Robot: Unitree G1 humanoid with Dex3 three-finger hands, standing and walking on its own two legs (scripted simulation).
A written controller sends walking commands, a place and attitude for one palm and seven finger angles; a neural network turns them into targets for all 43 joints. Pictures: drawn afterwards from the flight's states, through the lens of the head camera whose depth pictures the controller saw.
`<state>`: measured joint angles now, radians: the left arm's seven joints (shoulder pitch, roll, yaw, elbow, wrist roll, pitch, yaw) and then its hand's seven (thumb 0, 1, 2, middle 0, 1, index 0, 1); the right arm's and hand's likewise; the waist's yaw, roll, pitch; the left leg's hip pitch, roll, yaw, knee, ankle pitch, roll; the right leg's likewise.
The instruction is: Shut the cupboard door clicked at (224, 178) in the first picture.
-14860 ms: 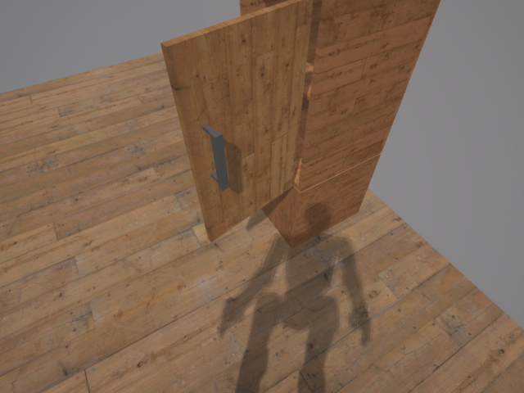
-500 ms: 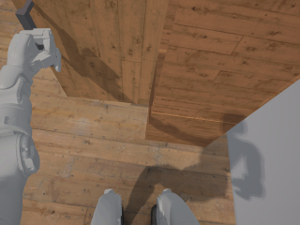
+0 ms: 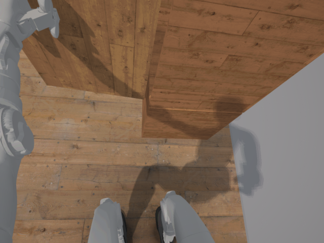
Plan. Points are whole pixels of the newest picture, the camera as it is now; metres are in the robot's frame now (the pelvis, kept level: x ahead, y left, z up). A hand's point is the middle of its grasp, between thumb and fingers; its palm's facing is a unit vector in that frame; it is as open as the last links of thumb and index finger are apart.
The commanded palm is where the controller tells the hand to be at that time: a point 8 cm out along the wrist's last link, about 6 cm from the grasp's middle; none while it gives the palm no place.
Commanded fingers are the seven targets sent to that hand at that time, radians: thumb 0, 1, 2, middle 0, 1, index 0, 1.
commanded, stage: push the door shut along its arc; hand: left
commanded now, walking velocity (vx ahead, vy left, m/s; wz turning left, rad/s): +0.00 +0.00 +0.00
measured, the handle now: out of the picture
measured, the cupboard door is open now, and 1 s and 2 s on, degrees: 85 73 73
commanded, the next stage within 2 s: pull the fist back off the door in 0.40 s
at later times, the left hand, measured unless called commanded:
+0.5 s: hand (55, 8) +0.59 +0.14 +0.12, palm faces -0.32 -0.95 -0.02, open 3.1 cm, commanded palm +0.63 +0.14 +0.11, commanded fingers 0.00 0.90 0.90 -1.30 -1.50 -1.30 -1.50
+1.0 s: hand (69, 10) +0.60 +0.12 +0.11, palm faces +0.07 -1.00 +0.00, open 3.1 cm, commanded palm +0.56 +0.16 +0.11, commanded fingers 0.00 0.90 0.90 -1.30 -1.50 -1.30 -1.50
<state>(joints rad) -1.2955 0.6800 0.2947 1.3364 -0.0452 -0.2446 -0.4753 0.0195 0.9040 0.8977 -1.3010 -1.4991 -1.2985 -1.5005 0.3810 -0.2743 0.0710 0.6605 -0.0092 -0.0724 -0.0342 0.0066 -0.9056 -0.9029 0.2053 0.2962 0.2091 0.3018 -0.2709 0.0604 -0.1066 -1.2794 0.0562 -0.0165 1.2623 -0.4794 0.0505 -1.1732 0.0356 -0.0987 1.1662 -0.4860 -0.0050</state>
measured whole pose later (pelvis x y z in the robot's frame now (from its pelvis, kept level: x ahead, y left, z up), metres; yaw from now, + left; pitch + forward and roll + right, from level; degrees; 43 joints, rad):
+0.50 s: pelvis +0.00 -0.01 -0.01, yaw +0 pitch +31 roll -7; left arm -1.44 0.74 0.21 1.36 -0.03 -0.17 -0.51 0.01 0.90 0.97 -1.30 -1.50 -1.30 -1.50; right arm 0.39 -0.27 0.07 0.71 -0.02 -0.08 -0.04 0.01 -0.90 -0.90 0.21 0.30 0.21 0.30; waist -0.29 0.05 -0.11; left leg -1.35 0.06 -0.05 1.31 -0.50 0.04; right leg -1.23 0.04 -0.12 1.20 -0.51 -0.02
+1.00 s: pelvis +0.02 -0.02 +0.02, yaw +0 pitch +27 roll -4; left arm -1.15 0.53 0.42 1.28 0.01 -0.30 -0.05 0.01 0.90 0.90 -1.30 -1.50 -1.30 -1.50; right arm 0.51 -0.24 0.05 0.65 -0.06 0.01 0.07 0.01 -0.91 -0.90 0.20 0.30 0.21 0.30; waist -0.27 0.08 -0.12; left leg -1.17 0.08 0.00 1.15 -0.47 0.02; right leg -1.08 0.06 -0.08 1.07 -0.47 -0.03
